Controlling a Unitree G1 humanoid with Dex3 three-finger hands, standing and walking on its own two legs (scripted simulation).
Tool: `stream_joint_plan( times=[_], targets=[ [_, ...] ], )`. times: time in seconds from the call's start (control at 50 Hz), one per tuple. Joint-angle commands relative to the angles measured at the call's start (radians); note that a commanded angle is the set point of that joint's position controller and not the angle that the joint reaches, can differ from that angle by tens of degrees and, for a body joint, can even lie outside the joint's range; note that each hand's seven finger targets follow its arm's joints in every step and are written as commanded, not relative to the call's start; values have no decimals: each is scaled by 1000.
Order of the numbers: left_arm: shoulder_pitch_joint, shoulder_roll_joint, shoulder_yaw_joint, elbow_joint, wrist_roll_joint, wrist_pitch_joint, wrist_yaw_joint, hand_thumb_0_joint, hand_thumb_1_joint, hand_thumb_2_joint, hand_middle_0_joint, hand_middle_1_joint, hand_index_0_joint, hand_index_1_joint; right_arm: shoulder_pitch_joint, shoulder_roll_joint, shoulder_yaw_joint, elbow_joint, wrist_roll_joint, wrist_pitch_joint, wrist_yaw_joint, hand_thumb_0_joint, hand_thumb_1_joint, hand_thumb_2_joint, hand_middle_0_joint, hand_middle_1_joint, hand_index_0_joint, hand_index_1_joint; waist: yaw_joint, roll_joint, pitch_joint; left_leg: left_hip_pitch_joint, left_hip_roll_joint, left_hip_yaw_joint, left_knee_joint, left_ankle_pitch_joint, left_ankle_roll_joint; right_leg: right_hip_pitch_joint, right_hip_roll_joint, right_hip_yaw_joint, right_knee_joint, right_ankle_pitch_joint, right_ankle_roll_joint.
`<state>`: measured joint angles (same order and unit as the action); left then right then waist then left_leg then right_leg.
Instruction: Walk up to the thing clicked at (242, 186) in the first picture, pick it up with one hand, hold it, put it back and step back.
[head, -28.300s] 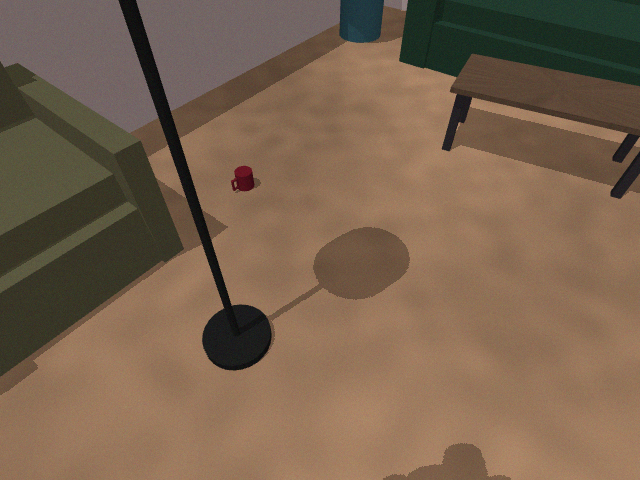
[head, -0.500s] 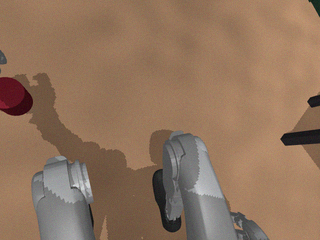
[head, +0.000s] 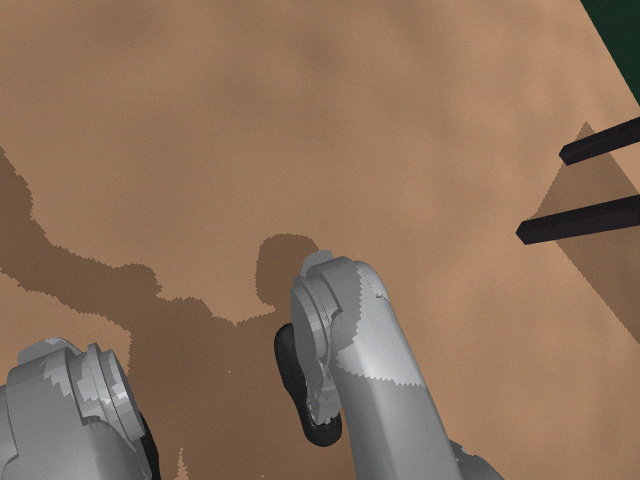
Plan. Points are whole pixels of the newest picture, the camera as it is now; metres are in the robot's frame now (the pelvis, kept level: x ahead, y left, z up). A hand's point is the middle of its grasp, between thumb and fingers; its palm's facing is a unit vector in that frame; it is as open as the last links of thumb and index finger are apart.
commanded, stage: rest palm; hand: left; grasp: from above
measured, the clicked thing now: out of the picture +0.48 +0.33 -0.26
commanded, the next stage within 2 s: close in 0.58 s
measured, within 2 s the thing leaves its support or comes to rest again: neither
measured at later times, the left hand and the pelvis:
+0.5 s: hand out of the picture +0.47 +0.32 -0.24, palm faces -0.45 -0.16 -0.88, open 13.8 cm; pelvis +0.01 +0.00 +0.00, yaw -2 degrees
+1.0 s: hand out of the picture +0.47 +0.31 -0.24, palm faces -0.45 -0.13 -0.88, open 13.0 cm; pelvis +0.00 +0.00 +0.00, yaw -2 degrees
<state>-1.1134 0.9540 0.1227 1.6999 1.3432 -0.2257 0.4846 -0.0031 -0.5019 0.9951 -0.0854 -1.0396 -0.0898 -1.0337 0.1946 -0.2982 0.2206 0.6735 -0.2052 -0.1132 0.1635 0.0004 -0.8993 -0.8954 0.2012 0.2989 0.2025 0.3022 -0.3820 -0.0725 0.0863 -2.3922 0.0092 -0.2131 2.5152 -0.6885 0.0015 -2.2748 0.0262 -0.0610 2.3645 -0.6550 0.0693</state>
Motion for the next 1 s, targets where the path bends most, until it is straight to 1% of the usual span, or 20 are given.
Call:
stream_joint_plan(
  times=[0.0,0.02,0.1,0.16,0.22,0.28,0.34,0.38,0.4,0.44,0.46,0.5,0.54,0.64,0.72,0.76,0.84,0.88,0.9,0.98],
  targets=[
    [-288,256,25,-155,-5,-5,72,0,-536,1021,-70,-1010,-61,-1017,175,-317,-87,-9,-13,-23,-3,0,-894,-899,200,300,200,300,-18,486,-672,560,5,115,-255,179,11,326,32,-159,-181,219,-92],
    [-288,225,12,-154,-14,-4,76,0,-534,1011,-66,-999,-59,-1005,175,-317,-85,-8,-14,-24,-1,0,-891,-898,200,300,200,300,-17,492,-686,577,6,106,-257,206,6,317,31,-169,-174,242,-93],
    [-259,235,17,-114,-9,14,92,0,-526,1003,-66,-998,-61,-1002,165,-325,-82,-1,-27,-36,19,0,-891,-898,200,300,200,300,-25,500,-655,576,11,98,-243,234,0,317,36,-179,-154,270,-92],
    [-237,262,54,-99,-15,25,89,0,-518,1037,-85,-1009,-74,-1019,176,-335,-84,4,-36,-38,31,0,-894,-900,200,300,200,300,-30,507,-615,576,13,98,-235,258,-2,313,34,-183,-155,279,-92],
    [-236,255,45,-139,-22,27,90,0,-509,1044,-84,-1035,-76,-1041,164,-336,-89,-1,-35,-40,40,0,-896,-901,200,300,200,300,-18,519,-646,581,14,97,-235,267,-1,345,36,-179,-162,292,-93],
    [-218,248,52,-124,-28,25,84,0,-507,1028,-77,-1041,-75,-1042,180,-336,-87,9,-45,-40,49,0,-897,-901,200,300,200,300,-36,502,-649,580,15,93,-226,287,1,367,36,-184,-160,313,-86],
    [-247,218,30,-108,-36,17,69,0,-501,1019,-79,-1038,-78,-1038,165,-350,-92,2,-41,-42,54,0,-899,-902,200,300,200,300,-59,481,-593,556,14,87,-217,246,2,321,33,-188,-159,279,-89],
    [-260,245,34,-142,-33,6,67,0,-486,1034,-96,-1052,-93,-1053,166,-343,-79,2,-43,-42,58,0,-901,-903,200,300,200,300,-59,481,-603,558,15,86,-215,246,4,348,35,-187,-169,279,-85],
    [-267,267,44,-179,-35,0,70,0,-501,1045,-91,-1045,-84,-1051,167,-340,-81,4,-39,-38,54,0,-899,-903,200,300,200,300,-42,491,-654,581,16,84,-219,257,4,378,36,-183,-172,291,-85],
    [-239,247,30,-126,-28,-3,74,0,-491,1041,-88,-1069,-87,-1069,161,-334,-77,5,-41,-36,59,0,-902,-904,200,301,200,300,-46,502,-634,580,17,85,-222,257,0,369,37,-188,-163,288,-87],
    [-212,199,9,-72,-26,1,68,0,-486,1023,-83,-1065,-86,-1061,157,-331,-69,0,-45,-37,63,0,-901,-904,200,300,200,300,-63,464,-589,565,16,81,-217,256,0,342,36,-196,-159,286,-84],
    [-235,208,-6,-89,-28,-10,73,0,-483,1053,-89,-1085,-89,-1083,149,-325,-66,3,-42,-35,64,0,-902,-904,200,300,200,300,-61,489,-593,569,18,78,-227,230,-1,337,40,-195,-160,267,-85],
    [-249,246,13,-117,-22,-8,82,0,-493,1042,-85,-1068,-84,-1069,152,-343,-71,-1,-40,-34,61,0,-902,-904,200,300,200,300,-44,518,-626,605,18,73,-238,256,-5,348,38,-196,-157,282,-88],
    [-241,228,-3,-47,-15,-12,109,0,-479,1031,-83,-1083,-87,-1077,123,-341,-51,-8,-46,-39,67,0,-900,-903,200,300,200,300,-64,484,-559,554,21,68,-235,219,-2,319,46,-202,-151,260,-86],
    [-264,274,9,-53,-1,-16,133,0,-349,974,-151,-1095,-173,-1071,117,-359,-48,-13,-48,-49,60,0,-896,-900,200,300,200,300,-62,489,-570,553,21,69,-236,199,1,328,47,-197,-161,246,-85],
    [-257,277,18,-38,-5,-13,135,0,-331,946,-155,-1082,-181,-1054,114,-351,-34,-13,-51,-53,63,0,-894,-899,200,300,200,300,-59,470,-552,526,22,61,-239,186,1,321,45,-204,-155,236,-82],
    [-262,263,-10,-13,-9,-2,139,0,-340,891,-138,-1081,-173,-1044,118,-367,-41,-26,-54,-65,56,0,-898,-900,199,300,200,300,-80,440,-528,505,22,69,-235,136,8,335,48,-196,-183,210,-79],
    [-283,300,9,-59,-12,-1,143,0,-327,899,-154,-1076,-186,-1042,125,-373,-41,-17,-52,-70,53,0,-898,-901,200,300,200,300,-66,489,-576,549,25,62,-242,166,2,344,46,-200,-174,229,-80],
    [-258,272,-3,-16,-14,6,139,0,-309,892,-169,-1072,-202,-1036,120,-371,-39,-22,-53,-75,57,0,-899,-901,200,300,200,300,-75,479,-545,539,26,57,-240,155,1,325,44,-203,-162,221,-80],
    [-287,280,-4,-34,-33,5,140,0,-238,881,-219,-1056,-253,-1019,119,-361,-24,-19,-49,-78,58,0,-898,-900,199,300,200,300,-81,442,-536,497,27,56,-237,152,6,343,48,-205,-178,225,-76]
  ],
)
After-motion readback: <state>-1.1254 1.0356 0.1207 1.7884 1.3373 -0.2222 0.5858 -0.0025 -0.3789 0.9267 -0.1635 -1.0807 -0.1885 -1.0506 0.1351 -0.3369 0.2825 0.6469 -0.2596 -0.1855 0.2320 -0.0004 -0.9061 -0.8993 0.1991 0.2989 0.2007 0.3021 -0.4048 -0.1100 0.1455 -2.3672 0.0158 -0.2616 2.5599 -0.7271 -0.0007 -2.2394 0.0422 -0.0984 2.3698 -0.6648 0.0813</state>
